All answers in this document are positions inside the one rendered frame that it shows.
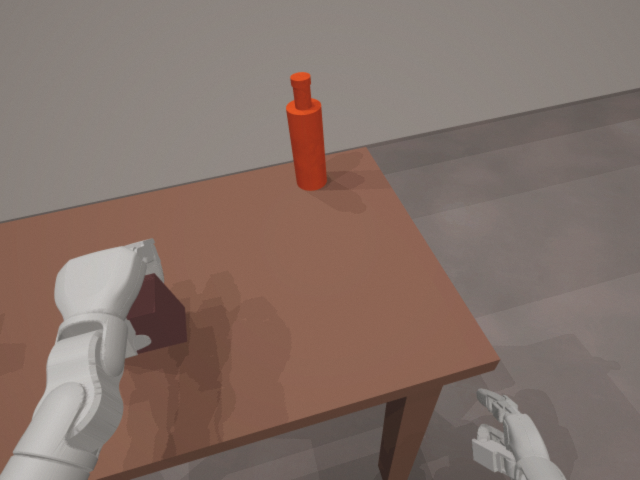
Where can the table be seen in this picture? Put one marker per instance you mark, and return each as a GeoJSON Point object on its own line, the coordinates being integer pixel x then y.
{"type": "Point", "coordinates": [301, 307]}

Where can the right robot hand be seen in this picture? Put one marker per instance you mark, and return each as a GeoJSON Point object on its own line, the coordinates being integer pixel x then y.
{"type": "Point", "coordinates": [500, 451]}

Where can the sponge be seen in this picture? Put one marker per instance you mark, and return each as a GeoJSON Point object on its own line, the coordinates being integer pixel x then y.
{"type": "Point", "coordinates": [157, 313]}

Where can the left robot hand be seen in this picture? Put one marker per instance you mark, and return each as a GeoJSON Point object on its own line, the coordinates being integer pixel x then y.
{"type": "Point", "coordinates": [109, 282]}

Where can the robot left forearm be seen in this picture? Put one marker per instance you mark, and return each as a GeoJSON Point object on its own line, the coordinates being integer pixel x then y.
{"type": "Point", "coordinates": [81, 407]}

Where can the robot right forearm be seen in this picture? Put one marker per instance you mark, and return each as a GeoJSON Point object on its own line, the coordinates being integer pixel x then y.
{"type": "Point", "coordinates": [537, 468]}

